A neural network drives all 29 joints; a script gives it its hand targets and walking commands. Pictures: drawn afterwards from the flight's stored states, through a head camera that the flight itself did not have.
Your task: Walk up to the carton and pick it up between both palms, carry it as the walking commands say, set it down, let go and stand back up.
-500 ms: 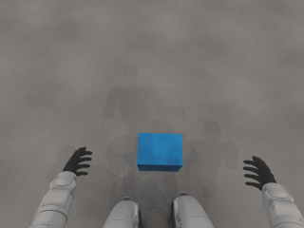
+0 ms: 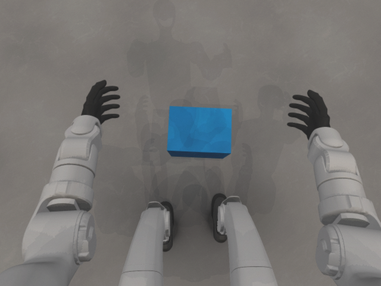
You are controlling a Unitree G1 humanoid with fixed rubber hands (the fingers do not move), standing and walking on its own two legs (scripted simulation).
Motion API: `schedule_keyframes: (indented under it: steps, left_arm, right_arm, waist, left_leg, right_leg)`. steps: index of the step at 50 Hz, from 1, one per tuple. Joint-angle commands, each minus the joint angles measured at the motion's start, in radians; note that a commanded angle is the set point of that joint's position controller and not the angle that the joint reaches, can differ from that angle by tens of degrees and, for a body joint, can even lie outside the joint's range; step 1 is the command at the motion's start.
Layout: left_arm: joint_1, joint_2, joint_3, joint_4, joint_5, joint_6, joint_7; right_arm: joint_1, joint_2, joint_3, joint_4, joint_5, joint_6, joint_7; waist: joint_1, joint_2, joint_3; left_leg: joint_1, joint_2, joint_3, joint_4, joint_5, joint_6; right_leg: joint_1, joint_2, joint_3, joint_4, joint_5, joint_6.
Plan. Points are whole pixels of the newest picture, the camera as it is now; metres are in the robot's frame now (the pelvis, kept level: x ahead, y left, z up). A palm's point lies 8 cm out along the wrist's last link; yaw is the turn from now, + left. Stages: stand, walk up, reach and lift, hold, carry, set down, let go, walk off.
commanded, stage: reach and lift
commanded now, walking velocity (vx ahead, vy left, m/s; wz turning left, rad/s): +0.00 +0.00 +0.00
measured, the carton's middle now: (198, 134) +0.48 -0.04 -0.57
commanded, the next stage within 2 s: none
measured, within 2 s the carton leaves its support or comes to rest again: neither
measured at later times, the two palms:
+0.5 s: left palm (111, 96) +0.50 +0.19 -0.15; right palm (293, 97) +0.48 -0.24 -0.14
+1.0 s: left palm (128, 117) +0.49 +0.19 -0.30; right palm (267, 117) +0.47 -0.23 -0.29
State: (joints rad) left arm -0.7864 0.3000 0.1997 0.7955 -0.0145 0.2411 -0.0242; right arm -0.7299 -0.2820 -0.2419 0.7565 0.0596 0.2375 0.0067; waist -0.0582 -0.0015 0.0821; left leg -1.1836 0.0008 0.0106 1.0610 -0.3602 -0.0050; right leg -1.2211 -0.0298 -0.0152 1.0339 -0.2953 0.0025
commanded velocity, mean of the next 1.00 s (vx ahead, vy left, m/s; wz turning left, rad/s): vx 0.00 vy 0.00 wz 0.00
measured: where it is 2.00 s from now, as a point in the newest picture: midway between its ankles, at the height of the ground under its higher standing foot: (193, 230)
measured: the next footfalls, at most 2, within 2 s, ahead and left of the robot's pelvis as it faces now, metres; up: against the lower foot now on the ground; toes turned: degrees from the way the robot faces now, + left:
none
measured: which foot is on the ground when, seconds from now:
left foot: down 0.00-1.00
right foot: down 0.00-1.00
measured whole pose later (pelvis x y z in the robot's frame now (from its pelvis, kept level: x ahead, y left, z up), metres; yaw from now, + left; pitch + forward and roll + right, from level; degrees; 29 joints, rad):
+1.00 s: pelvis -0.02 +0.00 -0.16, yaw +1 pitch +49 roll +1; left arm -1.06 0.30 0.20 0.82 -0.12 0.14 0.08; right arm -1.06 -0.31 -0.26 0.86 0.13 0.12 -0.04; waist -0.04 -0.01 -0.05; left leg -2.00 0.00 0.01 1.68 -0.52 -0.01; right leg -2.05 -0.03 0.00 1.64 -0.44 0.00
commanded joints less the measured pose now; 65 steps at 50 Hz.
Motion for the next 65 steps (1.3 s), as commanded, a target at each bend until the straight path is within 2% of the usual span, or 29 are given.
schedule_keyframes:
  steps: [1, 5, 6, 7, 12, 14, 17, 20, 21, 23, 26, 35, 38, 39, 40, 41, 42, 44, 45, 46, 49, 50, 51, 52, 54, 55, 56, 63, 65]
  left_arm:
    - [-0.262, 0.108, 0.036, -0.048, -0.014, -0.067, 0.004]
    - [-0.354, 0.175, 0.093, -0.122, -0.008, -0.116, 0.019]
    - [-0.344, 0.132, 0.07, -0.106, -0.018, -0.123, 0.021]
    - [-0.349, 0.15, 0.097, -0.084, -0.016, -0.134, 0.024]
    - [-0.43, 0.152, 0.102, -0.026, -0.023, -0.158, 0.019]
    - [-0.491, 0.164, 0.084, -0.099, -0.028, -0.162, 0.026]
    - [-0.43, 0.107, 0.092, -0.063, -0.037, -0.161, 0.016]
    - [-0.378, 0.134, 0.098, -0.17, -0.017, -0.176, 0.016]
    - [-0.398, 0.095, 0.074, -0.18, -0.02, -0.171, 0.018]
    - [-0.35, 0.114, 0.138, -0.176, 0.016, -0.17, 0.016]
    - [-0.47, 0.098, 0.115, -0.185, 0.028, -0.168, 0.023]
    - [-0.439, 0.042, 0.089, -0.008, -0.006, -0.15, 0.048]
    - [-0.458, 0.08, 0.077, -0.102, -0.027, -0.157, 0.065]
    - [-0.472, 0.068, 0.065, -0.084, -0.036, -0.163, 0.076]
    - [-0.481, 0.11, 0.088, -0.149, -0.032, -0.164, 0.083]
    - [-0.518, 0.106, 0.062, -0.081, -0.054, -0.152, 0.087]
    - [-0.532, 0.143, 0.072, -0.145, -0.04, -0.152, 0.087]
    - [-0.539, 0.145, 0.051, -0.161, -0.08, -0.155, 0.095]
    - [-0.561, 0.165, 0.04, -0.16, -0.082, -0.148, 0.096]
    - [-0.557, 0.143, 0.027, -0.078, -0.102, -0.14, 0.1]
    - [-0.612, 0.168, 0.004, -0.201, -0.117, -0.139, 0.116]
    - [-0.62, 0.148, -0.018, -0.144, -0.126, -0.137, 0.117]
    - [-0.609, 0.184, 0.026, -0.108, -0.118, -0.141, 0.115]
    - [-0.604, 0.157, -0.007, -0.051, -0.133, -0.139, 0.114]
    - [-0.618, 0.141, -0.006, -0.094, -0.133, -0.151, 0.113]
    - [-0.612, 0.163, -0.003, 0.016, -0.121, -0.156, 0.111]
    - [-0.652, 0.155, -0.007, 0.011, -0.134, -0.156, 0.112]
    - [-0.683, 0.197, -0.037, 0.048, -0.172, -0.18, 0.125]
    - [-0.727, 0.174, -0.044, 0.078, -0.167, -0.187, 0.126]
  right_arm:
    - [-0.25, -0.152, -0.051, -0.077, -0.016, -0.07, -0.013]
    - [-0.318, -0.156, -0.047, -0.109, -0.006, -0.109, -0.014]
    - [-0.316, -0.164, -0.075, -0.081, -0.015, -0.125, -0.011]
    - [-0.348, -0.149, -0.046, -0.096, 0.0, -0.13, -0.016]
    - [-0.431, -0.126, -0.063, -0.005, -0.016, -0.144, -0.016]
    - [-0.476, -0.159, -0.082, -0.076, -0.002, -0.149, -0.016]
    - [-0.462, -0.168, -0.105, -0.069, -0.045, -0.158, -0.017]
    - [-0.395, -0.117, -0.099, -0.112, -0.033, -0.16, 0.006]
    - [-0.354, -0.142, -0.135, -0.117, -0.053, -0.168, 0.016]
    - [-0.387, -0.131, -0.117, -0.169, -0.049, -0.174, 0.029]
    - [-0.453, -0.117, -0.122, -0.078, -0.039, -0.165, 0.04]
    - [-0.472, -0.141, -0.118, 0.082, -0.042, -0.181, 0.019]
    - [-0.507, -0.188, -0.13, -0.057, -0.033, -0.191, -0.006]
    - [-0.511, -0.175, -0.107, -0.024, -0.001, -0.191, -0.011]
    - [-0.509, -0.158, -0.085, -0.038, 0.009, -0.184, -0.008]
    - [-0.528, -0.182, -0.059, 0.014, 0.015, -0.176, -0.011]
    - [-0.518, -0.156, -0.038, -0.001, 0.037, -0.158, -0.017]
    - [-0.598, -0.186, -0.046, -0.115, 0.053, -0.171, -0.044]
    - [-0.561, -0.234, -0.072, -0.053, 0.03, -0.164, -0.055]
    - [-0.604, -0.243, -0.064, -0.032, 0.041, -0.164, -0.057]
    - [-0.61, -0.239, -0.029, -0.115, 0.093, -0.156, -0.064]
    - [-0.632, -0.242, -0.029, -0.079, 0.094, -0.154, -0.061]
    - [-0.646, -0.212, 0.011, -0.058, 0.098, -0.148, -0.064]
    - [-0.64, -0.204, -0.001, 0.007, 0.098, -0.147, -0.067]
    - [-0.665, -0.197, 0.016, -0.025, 0.114, -0.163, -0.067]
    - [-0.649, -0.198, 0.023, 0.062, 0.119, -0.164, -0.072]
    - [-0.665, -0.237, -0.009, 0.09, 0.086, -0.175, -0.079]
    - [-0.72, -0.217, 0.057, 0.096, 0.142, -0.189, -0.104]
    - [-0.73, -0.265, 0.022, 0.172, 0.111, -0.201, -0.112]
  waist:
    - [-0.016, 0.002, -0.88]
    - [0.016, 0.007, -1.072]
    - [-0.016, 0.045, -1.101]
    - [0.021, 0.013, -1.12]
    - [0.004, -0.029, -1.075]
    - [0.0, 0.032, -1.248]
    - [-0.021, 0.0, -1.285]
    - [0.016, 0.008, -1.371]
    - [-0.03, 0.044, -1.304]
    - [0.034, 0.015, -1.259]
    - [0.04, 0.072, -1.177]
    - [-0.012, 0.029, -1.12]
    - [-0.01, 0.039, -1.3]
    - [0.025, 0.082, -1.274]
    - [0.047, 0.021, -1.34]
    - [0.016, -0.002, -1.296]
    - [0.049, 0.042, -1.258]
    - [0.029, 0.003, -1.37]
    - [-0.021, -0.019, -1.33]
    - [-0.01, -0.002, -1.289]
    - [-0.001, 0.043, -1.481]
    - [0.012, 0.074, -1.355]
    - [0.059, 0.003, -1.293]
    - [0.027, -0.001, -1.223]
    - [0.025, -0.012, -1.22]
    - [0.044, 0.033, -1.179]
    - [-0.016, -0.022, -1.149]
    - [0.041, 0.004, -1.193]
    - [-0.002, 0.043, -1.067]
  left_leg:
    - [0.226, -0.071, 0.013, -0.084, 0.164, -0.032]
    - [0.189, -0.078, 0.015, -0.044, 0.282, -0.028]
    - [0.172, -0.085, 0.008, -0.039, 0.332, -0.037]
    - [0.173, -0.089, 0.01, -0.03, 0.331, -0.024]
    - [0.003, -0.085, 0.012, -0.039, 0.267, -0.024]
    - [0.1, -0.084, 0.007, -0.028, 0.338, -0.026]
    - [0.033, -0.087, 0.002, 0.013, 0.406, -0.032]
    - [0.069, -0.093, 0.014, -0.013, 0.516, -0.026]
    - [0.115, -0.073, -0.009, -0.022, 0.53, -0.027]
    - [0.089, -0.079, 0.004, -0.008, 0.518, -0.027]
    - [0.037, -0.071, 0.003, 0.038, 0.403, -0.04]
    - [-0.201, -0.071, 0.0, 0.249, 0.188, -0.046]
    - [-0.173, -0.086, 0.013, 0.314, 0.301, -0.049]
    - [-0.18, -0.081, 0.017, 0.335, 0.272, -0.046]
    - [-0.189, -0.093, 0.025, 0.374, 0.289, -0.042]
    - [-0.234, -0.081, 0.013, 0.39, 0.216, -0.038]
    - [-0.266, -0.086, 0.037, 0.393, 0.189, -0.044]
    - [-0.33, -0.098, 0.052, 0.447, 0.199, -0.027]
    - [-0.326, -0.094, 0.038, 0.454, 0.148, -0.036]
    - [-0.335, -0.082, 0.028, 0.471, 0.114, -0.034]
    - [-0.214, -0.08, 0.036, 0.546, 0.208, -0.034]
    - [-0.265, -0.07, 0.021, 0.542, 0.193, -0.031]
    - [-0.373, -0.083, 0.049, 0.563, 0.159, -0.027]
    - [-0.382, -0.07, 0.029, 0.552, 0.073, -0.023]
    - [-0.426, -0.072, 0.029, 0.571, 0.078, -0.019]
    - [-0.449, -0.062, 0.039, 0.611, 0.064, -0.02]
    - [-0.522, -0.059, 0.034, 0.62, 0.043, -0.025]
    - [-0.53, -0.049, 0.039, 0.733, 0.053, -0.021]
    - [-0.603, -0.043, 0.041, 0.749, 0.016, -0.031]
  right_leg:
    - [0.46, 0.056, -0.007, -0.035, 0.25, 0.028]
    - [0.492, 0.064, 0.0, -0.005, 0.411, 0.03]
    - [0.465, 0.062, -0.001, 0.011, 0.463, 0.026]
    - [0.478, 0.06, 0.009, 0.008, 0.449, 0.029]
    - [0.401, 0.063, 0.01, 0.004, 0.414, 0.031]
    - [0.448, 0.067, 0.016, 0.015, 0.465, 0.03]
    - [0.437, 0.069, 0.036, 0.047, 0.563, 0.019]
    - [0.517, 0.068, 0.028, 0.057, 0.681, 0.019]
    - [0.409, 0.062, 0.016, 0.034, 0.623, 0.019]
    - [0.356, 0.072, 0.021, 0.03, 0.59, 0.027]
    - [0.192, 0.071, 0.013, 0.071, 0.426, 0.02]
    - [-0.056, 0.084, -0.018, 0.274, 0.23, 0.016]
    - [-0.011, 0.086, -0.027, 0.338, 0.346, 0.023]
    - [-0.053, 0.086, -0.023, 0.379, 0.318, 0.018]
    - [-0.016, 0.087, -0.01, 0.403, 0.348, 0.02]
    - [-0.044, 0.079, -0.025, 0.432, 0.273, 0.029]
    - [-0.054, 0.081, -0.011, 0.431, 0.268, 0.024]
    - [0.018, 0.077, -0.009, 0.474, 0.309, 0.03]
    - [-0.014, 0.082, -0.025, 0.481, 0.268, 0.025]
    - [-0.074, 0.074, -0.018, 0.504, 0.207, 0.024]
    - [-0.048, 0.073, -0.027, 0.57, 0.273, 0.021]
    - [-0.175, 0.068, -0.036, 0.592, 0.24, 0.019]
    - [-0.111, 0.062, -0.006, 0.579, 0.233, 0.022]
    - [-0.16, 0.061, -0.03, 0.604, 0.16, 0.027]
    - [-0.175, 0.066, -0.019, 0.61, 0.162, 0.019]
    - [-0.213, 0.057, -0.006, 0.647, 0.142, 0.024]
    - [-0.226, 0.056, -0.025, 0.658, 0.133, 0.027]
    - [-0.194, 0.046, 0.002, 0.759, 0.139, 0.02]
    - [-0.3, 0.047, 0.0, 0.77, 0.102, 0.01]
